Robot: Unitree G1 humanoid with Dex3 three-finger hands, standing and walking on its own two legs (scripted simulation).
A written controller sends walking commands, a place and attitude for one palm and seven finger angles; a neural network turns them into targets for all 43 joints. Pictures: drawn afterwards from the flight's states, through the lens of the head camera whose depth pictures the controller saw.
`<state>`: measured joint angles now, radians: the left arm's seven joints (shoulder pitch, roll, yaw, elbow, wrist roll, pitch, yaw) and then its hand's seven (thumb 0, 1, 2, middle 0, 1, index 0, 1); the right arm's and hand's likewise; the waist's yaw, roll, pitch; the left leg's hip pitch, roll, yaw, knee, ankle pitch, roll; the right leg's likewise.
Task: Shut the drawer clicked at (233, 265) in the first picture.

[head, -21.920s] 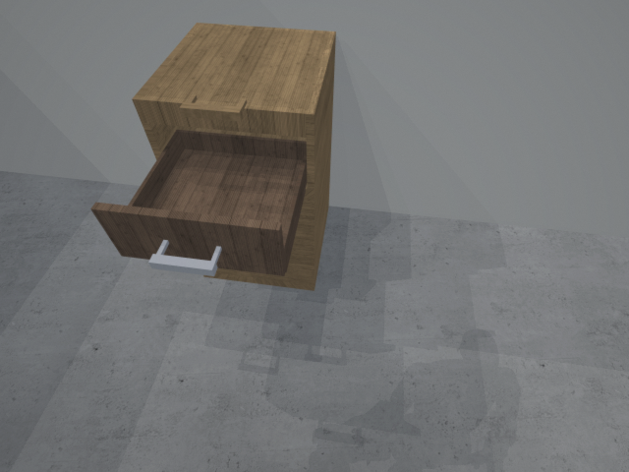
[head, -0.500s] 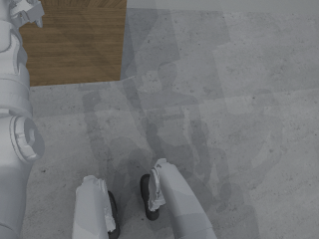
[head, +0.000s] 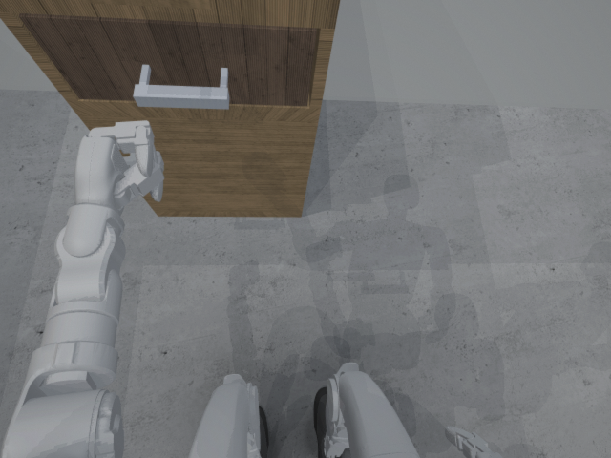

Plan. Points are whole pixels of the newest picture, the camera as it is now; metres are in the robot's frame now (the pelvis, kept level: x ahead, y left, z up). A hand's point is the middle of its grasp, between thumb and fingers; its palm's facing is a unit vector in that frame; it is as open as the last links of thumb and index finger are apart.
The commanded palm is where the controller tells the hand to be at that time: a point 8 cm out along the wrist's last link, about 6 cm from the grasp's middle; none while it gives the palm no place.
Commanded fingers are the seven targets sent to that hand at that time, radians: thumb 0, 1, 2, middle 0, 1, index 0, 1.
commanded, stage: draw the hand back to the body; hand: left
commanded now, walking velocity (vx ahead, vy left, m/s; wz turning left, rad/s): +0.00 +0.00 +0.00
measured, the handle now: (184, 85) +0.64 +0.16 -0.04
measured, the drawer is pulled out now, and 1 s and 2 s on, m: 0.00 0.00 0.00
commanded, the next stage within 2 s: step back with the hand held close in 1.12 s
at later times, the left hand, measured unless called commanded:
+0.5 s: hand (11, 269) +0.31 +0.22 +0.14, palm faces +0.18 -0.94 -0.28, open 3.2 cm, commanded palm +0.27 +0.26 +0.17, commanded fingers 0.00 0.90 0.90 -1.40 -1.60 -1.40 -1.60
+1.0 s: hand out of the picture +0.20 +0.25 +0.28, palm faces +0.45 -0.79 -0.42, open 3.2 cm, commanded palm +0.15 +0.28 +0.29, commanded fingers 0.00 0.90 0.90 -1.40 -1.60 -1.40 -1.60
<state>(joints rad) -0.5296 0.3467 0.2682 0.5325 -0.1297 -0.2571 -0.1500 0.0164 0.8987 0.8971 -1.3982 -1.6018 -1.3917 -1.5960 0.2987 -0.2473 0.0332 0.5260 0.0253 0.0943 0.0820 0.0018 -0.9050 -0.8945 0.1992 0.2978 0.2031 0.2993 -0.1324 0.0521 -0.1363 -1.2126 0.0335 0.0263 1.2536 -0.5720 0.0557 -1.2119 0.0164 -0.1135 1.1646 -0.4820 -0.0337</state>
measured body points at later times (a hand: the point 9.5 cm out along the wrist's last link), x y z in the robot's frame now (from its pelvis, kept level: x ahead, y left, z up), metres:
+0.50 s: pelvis +0.02 +0.01 +0.09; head +0.05 +0.01 +0.54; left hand +0.29 +0.27 +0.16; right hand +0.20 -0.20 +0.00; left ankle +0.00 +0.08 -0.63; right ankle +0.03 -0.11 -0.63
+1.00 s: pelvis +0.04 +0.00 +0.11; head +0.01 -0.03 +0.56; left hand +0.17 +0.29 +0.31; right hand +0.25 -0.21 +0.04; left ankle +0.00 +0.08 -0.63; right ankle +0.03 -0.11 -0.63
